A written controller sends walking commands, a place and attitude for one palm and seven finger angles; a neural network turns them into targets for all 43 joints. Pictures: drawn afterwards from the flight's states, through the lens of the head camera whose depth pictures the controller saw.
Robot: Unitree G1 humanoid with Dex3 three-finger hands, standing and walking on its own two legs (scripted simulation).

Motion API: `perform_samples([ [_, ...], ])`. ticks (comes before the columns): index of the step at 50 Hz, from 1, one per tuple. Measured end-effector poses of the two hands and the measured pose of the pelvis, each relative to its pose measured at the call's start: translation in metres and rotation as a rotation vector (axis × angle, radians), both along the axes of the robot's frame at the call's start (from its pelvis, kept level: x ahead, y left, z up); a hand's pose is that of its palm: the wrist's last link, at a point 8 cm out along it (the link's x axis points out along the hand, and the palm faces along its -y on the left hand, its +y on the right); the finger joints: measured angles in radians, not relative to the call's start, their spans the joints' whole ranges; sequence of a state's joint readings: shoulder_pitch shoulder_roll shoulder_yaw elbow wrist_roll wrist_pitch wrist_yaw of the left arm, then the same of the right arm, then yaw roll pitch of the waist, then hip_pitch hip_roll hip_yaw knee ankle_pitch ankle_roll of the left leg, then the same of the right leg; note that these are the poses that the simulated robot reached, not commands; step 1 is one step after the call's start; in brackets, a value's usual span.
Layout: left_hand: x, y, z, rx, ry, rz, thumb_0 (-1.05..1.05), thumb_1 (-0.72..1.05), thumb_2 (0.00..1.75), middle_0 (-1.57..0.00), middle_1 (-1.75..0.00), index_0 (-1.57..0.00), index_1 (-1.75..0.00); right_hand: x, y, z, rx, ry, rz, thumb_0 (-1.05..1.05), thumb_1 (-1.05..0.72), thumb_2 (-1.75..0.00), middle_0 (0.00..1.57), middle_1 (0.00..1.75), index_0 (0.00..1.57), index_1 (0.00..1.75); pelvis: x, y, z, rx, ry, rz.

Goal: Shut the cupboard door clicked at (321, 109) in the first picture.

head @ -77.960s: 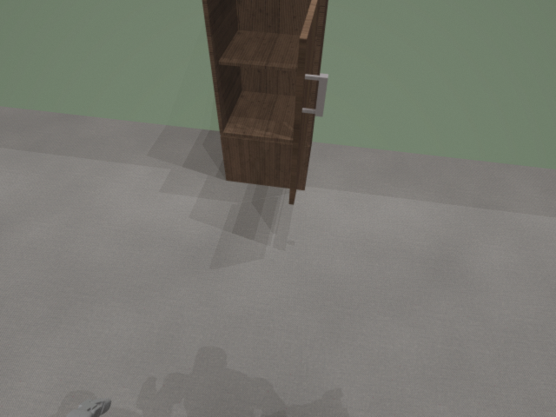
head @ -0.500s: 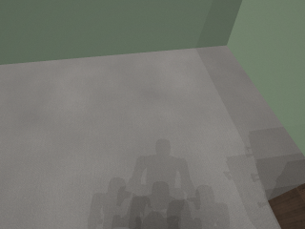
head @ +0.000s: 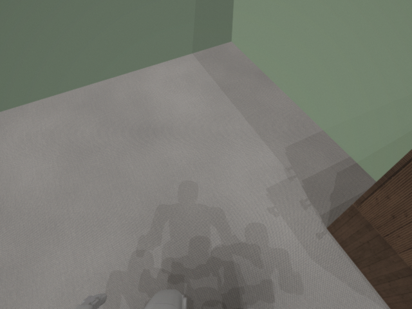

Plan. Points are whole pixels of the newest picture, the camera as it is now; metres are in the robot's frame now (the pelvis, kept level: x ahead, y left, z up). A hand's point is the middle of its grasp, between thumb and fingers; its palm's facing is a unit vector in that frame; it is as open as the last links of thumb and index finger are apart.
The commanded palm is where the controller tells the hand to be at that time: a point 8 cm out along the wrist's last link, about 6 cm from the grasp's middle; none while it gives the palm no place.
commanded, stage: turn to face it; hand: left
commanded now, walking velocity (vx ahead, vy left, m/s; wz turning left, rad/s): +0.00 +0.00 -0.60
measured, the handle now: out of the picture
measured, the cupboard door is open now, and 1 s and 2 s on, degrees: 0 0 0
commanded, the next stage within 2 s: take the last steps up to it in 1.60 s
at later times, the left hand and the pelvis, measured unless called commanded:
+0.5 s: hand (132, 278) +0.19 +0.19 -0.15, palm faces -0.29 -0.92 -0.25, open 7.4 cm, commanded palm none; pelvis +0.02 +0.02 +0.00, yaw -19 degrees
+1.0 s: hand (161, 260) +0.23 +0.13 -0.16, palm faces -0.54 -0.82 -0.21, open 7.4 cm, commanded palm none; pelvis +0.04 +0.01 +0.01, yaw -36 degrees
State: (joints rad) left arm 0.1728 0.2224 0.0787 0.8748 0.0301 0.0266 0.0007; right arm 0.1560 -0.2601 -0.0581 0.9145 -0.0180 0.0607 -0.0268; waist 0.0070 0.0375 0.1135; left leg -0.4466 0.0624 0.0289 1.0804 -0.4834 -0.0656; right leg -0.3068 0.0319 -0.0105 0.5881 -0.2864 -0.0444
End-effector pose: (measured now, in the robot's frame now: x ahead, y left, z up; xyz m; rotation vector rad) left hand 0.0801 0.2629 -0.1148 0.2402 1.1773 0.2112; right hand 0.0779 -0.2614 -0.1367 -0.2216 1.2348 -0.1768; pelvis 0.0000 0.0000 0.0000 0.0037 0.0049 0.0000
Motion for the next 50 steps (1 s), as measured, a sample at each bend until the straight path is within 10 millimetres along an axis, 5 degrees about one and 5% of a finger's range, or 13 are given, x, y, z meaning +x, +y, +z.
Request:
perform_samples([
  [12,0.04,0.007,-0.023,-0.086,0.038,-0.128,0.0,0.9,0.89,-0.21,-0.3,-0.21,-0.3,0.009,0.023,0.024,-0.049,-0.14,-0.091,0.0,-0.91,-0.9,0.2,0.29,0.2,0.3,0.017,0.029,-0.004,-0.014,0.009,-0.149],
  [20,0.087,0.001,-0.007,-0.085,0.013,-0.253,0.0,0.91,0.89,-0.2,-0.3,-0.2,-0.3,-0.047,0.034,0.027,-0.031,-0.044,-0.184,0.0,-0.9,-0.9,0.21,0.3,0.2,0.3,0.018,0.029,0.008,-0.036,0.0,-0.253],
  [30,0.125,-0.051,0.001,-0.013,-0.038,-0.428,0.0,0.91,0.89,-0.2,-0.3,-0.2,-0.3,-0.118,0.0,-0.008,0.005,0.05,-0.396,0.01,-0.9,-0.9,0.21,0.3,0.2,0.3,0.016,0.004,-0.006,-0.013,0.0,-0.377],
  [40,0.13,-0.07,-0.006,-0.048,0.041,-0.503,0.0,0.9,0.89,-0.21,-0.3,-0.21,-0.3,-0.106,-0.001,0.016,-0.022,-0.03,-0.483,0.01,-0.91,-0.9,0.2,0.29,0.2,0.3,0.027,0.006,0.005,0.016,0.012,-0.487],
  [45,0.151,-0.07,-0.023,-0.073,0.068,-0.547,0.0,0.9,0.89,-0.21,-0.3,-0.21,-0.3,-0.102,0.014,0.018,-0.055,-0.072,-0.511,0.0,-0.91,-0.9,0.2,0.29,0.2,0.3,0.037,0.015,-0.003,0.0,0.024,-0.554],
  [50,0.173,-0.084,-0.014,-0.078,0.066,-0.615,0.0,0.91,0.89,-0.2,-0.3,-0.2,-0.3,-0.119,0.029,0.025,-0.039,-0.041,-0.556,0.0,-0.9,-0.9,0.21,0.29,0.2,0.3,0.039,0.011,0.006,-0.015,0.02,-0.621],
])
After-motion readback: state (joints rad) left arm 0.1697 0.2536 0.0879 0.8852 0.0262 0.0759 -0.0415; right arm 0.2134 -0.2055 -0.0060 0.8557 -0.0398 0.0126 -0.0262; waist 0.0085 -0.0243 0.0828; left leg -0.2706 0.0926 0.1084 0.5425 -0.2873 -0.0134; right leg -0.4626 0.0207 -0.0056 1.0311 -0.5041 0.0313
